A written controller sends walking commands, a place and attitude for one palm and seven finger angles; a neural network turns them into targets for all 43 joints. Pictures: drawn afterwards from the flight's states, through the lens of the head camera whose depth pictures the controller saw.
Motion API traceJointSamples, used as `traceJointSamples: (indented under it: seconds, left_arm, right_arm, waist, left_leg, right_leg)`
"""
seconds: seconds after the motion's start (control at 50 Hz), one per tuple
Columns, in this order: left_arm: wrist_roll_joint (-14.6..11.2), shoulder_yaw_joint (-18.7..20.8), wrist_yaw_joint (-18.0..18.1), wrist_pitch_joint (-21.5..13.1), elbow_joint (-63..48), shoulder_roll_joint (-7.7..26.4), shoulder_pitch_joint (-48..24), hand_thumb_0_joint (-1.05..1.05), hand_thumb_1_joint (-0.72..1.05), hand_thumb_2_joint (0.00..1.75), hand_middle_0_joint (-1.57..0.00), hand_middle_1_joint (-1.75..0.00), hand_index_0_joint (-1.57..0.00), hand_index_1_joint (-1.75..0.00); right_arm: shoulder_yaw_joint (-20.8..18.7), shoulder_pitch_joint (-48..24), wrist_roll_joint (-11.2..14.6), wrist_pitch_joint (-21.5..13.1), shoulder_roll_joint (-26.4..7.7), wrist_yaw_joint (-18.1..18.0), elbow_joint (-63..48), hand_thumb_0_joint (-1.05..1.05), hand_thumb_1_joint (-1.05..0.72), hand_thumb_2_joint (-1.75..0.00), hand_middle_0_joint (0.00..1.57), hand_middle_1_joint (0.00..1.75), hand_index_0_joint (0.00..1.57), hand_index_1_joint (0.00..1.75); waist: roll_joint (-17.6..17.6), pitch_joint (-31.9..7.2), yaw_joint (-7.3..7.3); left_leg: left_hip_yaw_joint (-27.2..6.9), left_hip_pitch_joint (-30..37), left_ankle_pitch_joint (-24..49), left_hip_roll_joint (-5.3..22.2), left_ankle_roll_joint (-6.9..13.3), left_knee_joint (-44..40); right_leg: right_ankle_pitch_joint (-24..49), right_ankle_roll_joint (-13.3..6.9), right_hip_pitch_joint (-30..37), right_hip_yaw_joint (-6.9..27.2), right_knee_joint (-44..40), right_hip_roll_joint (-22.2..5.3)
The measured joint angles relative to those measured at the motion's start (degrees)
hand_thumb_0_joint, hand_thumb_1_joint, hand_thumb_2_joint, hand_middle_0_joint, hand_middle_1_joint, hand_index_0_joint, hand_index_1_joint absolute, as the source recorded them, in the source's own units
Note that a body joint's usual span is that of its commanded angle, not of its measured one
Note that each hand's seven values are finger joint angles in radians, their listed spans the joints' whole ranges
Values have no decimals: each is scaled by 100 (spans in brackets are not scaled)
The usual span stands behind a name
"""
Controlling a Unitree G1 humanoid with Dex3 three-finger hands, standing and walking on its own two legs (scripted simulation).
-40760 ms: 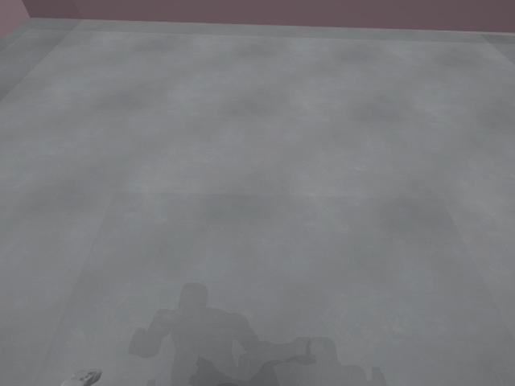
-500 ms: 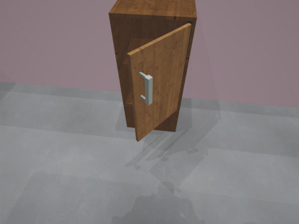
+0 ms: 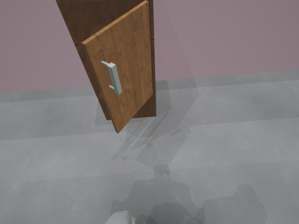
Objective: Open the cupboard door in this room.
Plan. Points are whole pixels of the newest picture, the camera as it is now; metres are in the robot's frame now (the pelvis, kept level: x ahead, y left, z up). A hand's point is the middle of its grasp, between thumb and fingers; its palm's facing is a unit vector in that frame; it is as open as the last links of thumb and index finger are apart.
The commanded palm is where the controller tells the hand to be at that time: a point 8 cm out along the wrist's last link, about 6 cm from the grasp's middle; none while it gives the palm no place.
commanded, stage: walk to a spot facing it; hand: left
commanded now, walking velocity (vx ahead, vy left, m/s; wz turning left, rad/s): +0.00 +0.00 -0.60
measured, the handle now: (111, 77) +0.63 +0.21 -0.04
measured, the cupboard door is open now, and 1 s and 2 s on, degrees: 52 52 52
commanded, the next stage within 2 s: none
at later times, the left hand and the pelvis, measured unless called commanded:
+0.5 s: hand (93, 218) +0.14 +0.20 -0.15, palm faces -0.22 -0.94 -0.26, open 7.4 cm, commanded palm none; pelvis +0.00 +0.00 +0.00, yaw -17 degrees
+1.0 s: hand (136, 195) +0.22 +0.07 -0.16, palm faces -0.56 -0.79 -0.24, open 7.4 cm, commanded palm none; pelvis +0.00 -0.03 -0.01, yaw -36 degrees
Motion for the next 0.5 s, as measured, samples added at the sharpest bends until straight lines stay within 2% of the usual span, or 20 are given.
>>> traceJointSamples:
  seconds: [0.06, 0.14, 0.24, 0.3, 0.32, 0.36, 0.4, 0.42, 0.46, 0.5]
  left_arm:
    - [-8, 1, 62, -17, -3, -17, 80, 1, 91, 90, -20, -30, -20, -29]
    - [-2, 3, 65, -12, -10, -6, 184, 1, 91, 90, -20, -30, -20, -29]
    - [15, 31, 35, 15, -61, 42, 200, 1, 91, 90, -21, -30, -20, -30]
    - [-16, 51, 24, 56, -107, 93, 204, 1, 90, 90, -21, -30, -20, -30]
    - [-41, 42, -1, 75, -154, 71, 223, 1, 90, 90, -21, -30, -20, -30]
    - [-32, 62, -70, 108, -208, 203, 64, 1, 91, 90, -20, -30, -20, -29]
    - [-1, 103, -125, 115, -283, 319, -103, 1, 91, 90, -20, -30, -20, -29]
    - [-6, 111, -150, 115, -329, 346, -178, 1, 91, 90, -20, -30, -20, -29]
    - [-15, 97, -201, 92, -444, 353, -265, 1, 91, 90, -20, -30, -20, -29]
    - [-24, 76, -250, 29, -566, 375, -253, 1, 91, 90, -20, -30, -20, -29]
  right_arm:
    - [-13, -166, 17, -15, -2, -1, -114, 1, -91, -90, 20, 30, 20, 30]
    - [5, -398, 47, -57, 51, -5, -330, 1, -91, -90, 20, 30, 20, 30]
    - [44, -638, 88, -140, 120, -12, -555, 1, -91, -90, 20, 30, 20, 30]
    - [104, -642, 97, -257, 134, -28, -686, 1, -91, -90, 20, 30, 20, 30]
    - [124, -575, 67, -316, 57, -29, -773, 1, -91, -90, 20, 30, 20, 30]
    - [146, -550, -14, -347, 110, -64, -778, 1, -91, -90, 20, 30, 20, 30]
    - [198, -433, -85, -350, 149, -50, -771, 0, -91, -90, 20, 30, 20, 30]
    - [210, -367, -109, -340, 143, -43, -762, 0, -91, -90, 20, 30, 20, 30]
    - [210, -252, -141, -298, 83, -31, -735, 1, -90, -89, 20, 30, 20, 30]
    - [185, -134, -119, -246, 2, -7, -726, 1, -90, -89, 20, 30, 20, 30]
  waist:
    - [-98, -9, 26]
    - [-232, -82, 60]
    - [-332, -158, 140]
    - [-328, -264, 125]
    - [-140, -358, 95]
    - [-258, -264, 96]
    - [-327, -159, 118]
    - [-298, -109, 128]
    - [-146, -29, 133]
    - [-10, -16, 122]
  left_leg:
    - [-111, -169, 63, -124, -58, 501]
    - [-203, -43, 102, -189, -93, 74]
    - [-365, 290, 151, -269, -44, -856]
    - [-435, 771, 683, -229, 55, -2136]
    - [-594, 913, 942, -40, 224, -2581]
    - [-523, 828, 962, -28, 68, -2385]
    - [-454, 878, 903, 37, -121, -2341]
    - [-436, 925, 901, 98, -184, -2362]
    - [-389, 995, 856, 273, -280, -2314]
    - [-307, 957, 659, 448, -358, -2012]
  right_leg:
    - [258, -29, 101, 232, -385, 56]
    - [519, -28, 156, 559, -737, 134]
    - [660, 28, 73, 906, -840, 268]
    - [592, 109, -115, 1049, -622, 418]
    - [335, 176, -307, 920, -354, 553]
    - [-545, 396, -776, 589, 746, 365]
    - [-904, 544, -1115, 287, 1678, 160]
    - [-970, 575, -1180, 142, 1855, 57]
    - [-905, 579, -1073, -113, 1562, -100]
    - [-270, 539, -746, -269, 735, -178]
